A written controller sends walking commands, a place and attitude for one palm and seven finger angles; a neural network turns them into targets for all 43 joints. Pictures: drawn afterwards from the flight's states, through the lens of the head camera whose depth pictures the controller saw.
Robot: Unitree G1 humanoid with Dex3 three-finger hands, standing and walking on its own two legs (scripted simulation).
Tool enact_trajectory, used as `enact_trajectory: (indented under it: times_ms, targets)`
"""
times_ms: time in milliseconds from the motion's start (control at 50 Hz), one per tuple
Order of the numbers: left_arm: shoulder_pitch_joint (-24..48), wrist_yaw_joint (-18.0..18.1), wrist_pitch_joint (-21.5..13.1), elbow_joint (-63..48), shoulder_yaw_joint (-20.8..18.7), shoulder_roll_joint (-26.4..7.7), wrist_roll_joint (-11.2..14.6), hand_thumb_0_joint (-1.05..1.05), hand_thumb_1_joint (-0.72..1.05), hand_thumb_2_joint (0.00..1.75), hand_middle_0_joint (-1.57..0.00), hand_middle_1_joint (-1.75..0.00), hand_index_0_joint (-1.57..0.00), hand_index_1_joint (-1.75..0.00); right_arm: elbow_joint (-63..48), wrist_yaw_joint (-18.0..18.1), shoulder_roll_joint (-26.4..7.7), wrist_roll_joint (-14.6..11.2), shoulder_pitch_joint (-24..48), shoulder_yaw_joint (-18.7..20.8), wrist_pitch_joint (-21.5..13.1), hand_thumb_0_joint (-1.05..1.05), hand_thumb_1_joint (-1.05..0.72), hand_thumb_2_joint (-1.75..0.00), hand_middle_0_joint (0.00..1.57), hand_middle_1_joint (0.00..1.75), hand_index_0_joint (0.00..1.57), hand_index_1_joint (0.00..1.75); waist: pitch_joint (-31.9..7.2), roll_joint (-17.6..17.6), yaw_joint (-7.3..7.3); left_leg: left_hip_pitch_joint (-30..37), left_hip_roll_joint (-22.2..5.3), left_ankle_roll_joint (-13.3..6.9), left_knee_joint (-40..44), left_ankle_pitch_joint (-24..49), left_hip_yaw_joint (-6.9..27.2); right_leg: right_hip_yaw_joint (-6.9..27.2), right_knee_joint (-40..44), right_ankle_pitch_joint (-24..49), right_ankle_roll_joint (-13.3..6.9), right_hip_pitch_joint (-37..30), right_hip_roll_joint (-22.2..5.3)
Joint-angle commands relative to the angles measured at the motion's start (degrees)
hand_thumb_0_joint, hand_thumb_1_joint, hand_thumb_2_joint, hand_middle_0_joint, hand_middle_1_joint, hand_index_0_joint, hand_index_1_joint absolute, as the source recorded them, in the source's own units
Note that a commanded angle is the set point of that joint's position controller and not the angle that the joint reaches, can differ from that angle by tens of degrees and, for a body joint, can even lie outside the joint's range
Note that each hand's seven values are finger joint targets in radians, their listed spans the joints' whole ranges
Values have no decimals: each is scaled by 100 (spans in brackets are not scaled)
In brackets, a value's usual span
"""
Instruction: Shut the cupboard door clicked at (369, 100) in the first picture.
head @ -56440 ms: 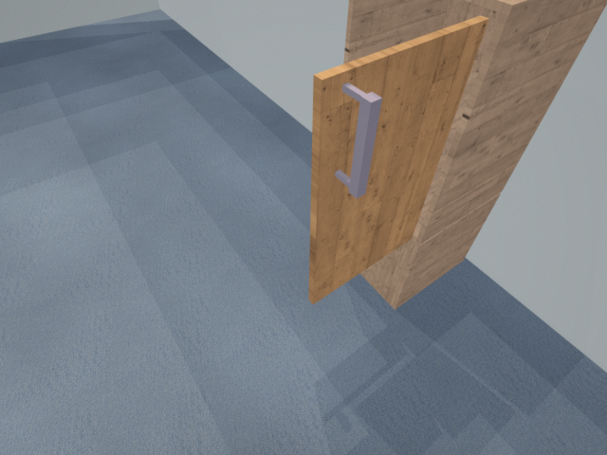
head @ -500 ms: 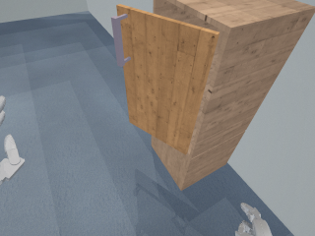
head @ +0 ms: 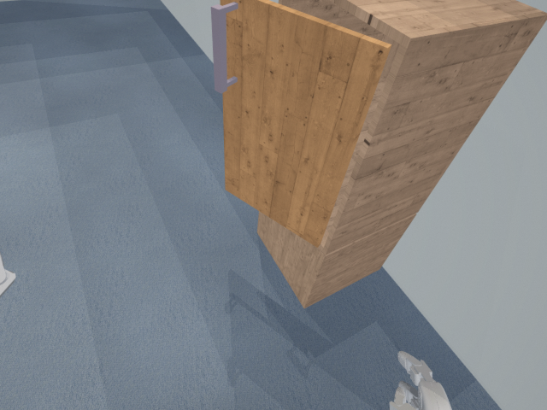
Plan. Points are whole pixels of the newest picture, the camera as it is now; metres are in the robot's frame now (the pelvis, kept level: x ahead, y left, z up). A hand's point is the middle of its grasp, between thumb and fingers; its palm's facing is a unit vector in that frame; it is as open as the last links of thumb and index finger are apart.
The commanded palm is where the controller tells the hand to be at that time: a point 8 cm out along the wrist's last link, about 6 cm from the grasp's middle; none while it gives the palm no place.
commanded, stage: step back with the hand held close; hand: left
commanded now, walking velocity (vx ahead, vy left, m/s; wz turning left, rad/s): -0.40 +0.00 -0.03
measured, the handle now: (226, 49) +0.76 +0.18 +0.15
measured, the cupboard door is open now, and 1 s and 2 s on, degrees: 25 25 25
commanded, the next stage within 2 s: stop stepping back and stand still in 0.04 s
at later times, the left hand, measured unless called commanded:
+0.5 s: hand out of the picture +0.11 +0.26 +0.14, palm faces +0.49 -0.80 -0.35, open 7.4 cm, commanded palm +0.05 +0.28 +0.18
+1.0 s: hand out of the picture +0.05 +0.27 +0.14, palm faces +0.50 -0.82 -0.28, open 7.4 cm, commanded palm -0.01 +0.30 +0.18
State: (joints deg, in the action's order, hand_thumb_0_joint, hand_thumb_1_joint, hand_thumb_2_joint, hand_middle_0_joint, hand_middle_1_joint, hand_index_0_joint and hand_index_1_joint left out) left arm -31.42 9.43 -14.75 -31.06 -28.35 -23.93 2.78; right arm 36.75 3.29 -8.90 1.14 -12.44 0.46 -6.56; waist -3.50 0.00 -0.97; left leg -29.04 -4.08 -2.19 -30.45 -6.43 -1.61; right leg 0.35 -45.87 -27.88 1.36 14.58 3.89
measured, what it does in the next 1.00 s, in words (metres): walks backwards: right foot, then left foot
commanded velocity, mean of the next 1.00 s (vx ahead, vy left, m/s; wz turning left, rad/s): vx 0.03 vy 0.03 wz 0.00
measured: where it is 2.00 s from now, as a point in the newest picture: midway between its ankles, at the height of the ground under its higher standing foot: outside the picture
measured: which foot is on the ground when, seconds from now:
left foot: down 0.00-0.18, up 0.20-0.34, down 0.36-1.00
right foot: up 0.00-0.10, down 0.12-1.00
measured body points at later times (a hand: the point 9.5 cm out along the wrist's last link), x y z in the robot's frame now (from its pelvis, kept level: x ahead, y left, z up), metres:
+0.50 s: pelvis -0.10 -0.01 -0.01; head -0.14 -0.01 +0.44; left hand +0.08 +0.30 +0.16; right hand +0.01 -0.30 -0.09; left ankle -0.04 +0.07 -0.73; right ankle -0.19 -0.13 -0.73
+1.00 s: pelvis -0.16 +0.00 +0.00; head -0.19 +0.02 +0.45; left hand +0.02 +0.32 +0.15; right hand -0.01 -0.24 -0.08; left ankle -0.05 +0.07 -0.73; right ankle -0.20 -0.13 -0.73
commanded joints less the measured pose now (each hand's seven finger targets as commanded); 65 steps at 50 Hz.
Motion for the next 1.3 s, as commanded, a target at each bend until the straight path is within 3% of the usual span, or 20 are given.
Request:
enact_trajectory:
  times_ms: [0,60,120,180,260,380,420,520,600,740,800,880,940,1020,1040,1060,1100,1200,1240,1280]
  targets:
    - [777,-31,-308,-1273,7,-731,57,0,90,90,-20,-30,-20,-30,-485,4,-1025,17,439,306,-506,0,-90,-90,20,30,20,30,-897,1483,85,2690,-1146,-351,1134,1854,1280,-128,1814,217,43,619,19]
    - [652,-126,-326,-1487,-196,-977,70,0,90,90,-20,-30,-20,-30,-542,-46,-985,-16,513,340,-430,0,-90,-90,20,30,20,30,-1547,1408,-11,3335,-945,-158,753,2798,890,-228,2730,1203,36,159,45]
    - [241,-187,-378,-1743,-855,-1562,175,0,90,90,-20,-30,-20,-30,-908,-27,-927,-92,776,338,-236,0,-90,-90,20,30,20,30,-1618,809,-108,2767,-534,89,392,1859,169,-166,2869,2545,20,-338,-282]
    - [-627,-147,-252,-1468,-1105,-1670,294,0,90,90,-20,-30,-20,-30,-1241,-19,-744,-319,818,259,31,0,-90,-90,20,30,20,30,-1337,-1321,-62,1386,442,299,-1181,-861,-196,732,2538,4820,-151,-391,-1651]
    - [-648,-26,125,-688,-936,-1363,237,0,90,90,-20,-30,-20,-30,-1155,143,-731,-259,800,68,221,0,-90,-90,20,30,20,30,-387,-147,171,158,201,258,-1146,-961,182,987,2260,3927,-811,-495,-1875]
    - [919,53,262,593,151,-857,-28,0,90,90,-20,-30,-20,-30,-858,239,-1171,-258,417,245,96,0,-90,-90,20,30,20,30,424,-689,201,1637,142,-73,-20,761,171,498,2206,3713,-17,300,-1128]
    - [1008,40,189,103,317,-823,-65,0,90,90,-20,-30,-20,-30,-922,219,-1170,-244,393,205,121,0,-90,-90,20,30,20,30,82,3,215,1844,-130,-208,252,1372,639,135,1754,3325,72,183,-839]
    - [1211,124,-75,-1382,11,-1114,-143,0,90,90,-20,-30,-20,-30,-1101,197,-1123,-153,620,173,-206,0,-90,-90,20,30,20,30,280,1010,124,621,-379,-176,1823,-2546,1509,-36,1905,648,-191,-470,-390]
    - [27,129,-176,-1506,-699,-1418,-69,0,90,90,-20,-30,-20,-30,-1201,149,-974,-72,472,169,-292,0,-90,-90,20,30,20,30,-243,1545,81,255,-181,157,1999,-2970,1214,-326,1875,388,-308,-1152,-195]
    - [-566,64,80,-69,-433,-835,226,0,90,90,-20,-30,-20,-30,-927,121,-943,-87,189,205,-88,0,-90,-90,20,30,20,30,-222,-352,225,1695,218,311,-99,-1133,443,841,3261,-115,-705,662,-1128]
    - [327,53,237,168,193,-580,68,0,90,90,-20,-30,-20,-30,-813,179,-1029,-139,242,184,-82,0,-90,-90,20,30,20,30,321,-583,299,1877,115,214,-137,-1050,536,732,3242,-219,-545,1309,-1066]
    - [1792,51,177,-15,564,-622,-125,0,90,90,-20,-30,-20,-30,-791,290,-1103,-192,487,132,-252,0,-90,-90,20,30,20,30,664,-83,261,1549,-191,100,973,-1787,998,263,2754,-40,-194,943,-548]
    - [2455,103,28,-842,240,-1020,-287,0,90,90,-20,-30,-20,-30,-880,348,-1169,-140,643,99,-364,0,-90,-90,20,30,20,30,673,1298,152,390,-603,18,2658,-4054,1890,-65,1462,253,-107,-264,-13]
    - [1154,105,-67,-1447,-211,-1187,-186,0,90,90,-20,-30,-20,-30,-1031,202,-851,-38,446,102,-481,0,-90,-90,20,30,20,30,21,1741,-27,291,-390,241,2573,-3382,1372,-255,1581,489,-287,-1099,-9]
    - [394,-575,634,4173,2380,443,-464,0,90,90,-20,-30,-20,-30,419,-183,-1684,-144,817,311,-692,0,-90,-90,20,30,20,30,374,489,198,822,-289,-55,923,-972,1299,-41,1645,1463,-236,-88,-455]
    - [716,-830,1305,4478,2126,237,-452,0,90,90,-20,-30,-20,-30,609,-272,-1746,-133,268,328,-103,0,-90,-90,20,30,20,30,-300,197,146,1463,-321,-57,227,436,851,513,2199,1684,-373,-30,-867]
    - [1155,-874,1437,4217,2218,98,-447,0,90,90,-20,-30,-20,-30,384,-269,-1574,-169,102,375,84,0,-90,-90,20,30,20,30,-663,-25,194,1793,-181,45,-640,536,822,772,2096,1856,-725,452,-1265]
    - [2352,-816,1555,5291,2413,-108,-482,0,90,90,-20,-30,-20,-30,527,-334,-1634,-10,-14,311,620,0,-90,-90,20,30,20,30,657,-1491,462,1334,197,145,-1421,-823,716,740,2493,-90,-1167,1712,-1494]
    - [2420,-791,1642,5775,2545,-29,-461,0,90,90,-20,-30,-20,-30,636,-345,-1549,55,-151,244,711,0,-90,-90,20,30,20,30,944,-964,498,1564,57,115,-987,-391,811,607,2198,-29,-987,1844,-1345]
    - [1978,-779,1713,6355,2631,200,-422,0,90,90,-20,-30,-20,-30,787,-342,-1506,111,-352,159,698,0,-90,-90,20,30,20,30,1122,461,416,1090,-461,-106,581,-950,1917,247,1333,-373,-583,1366,-650]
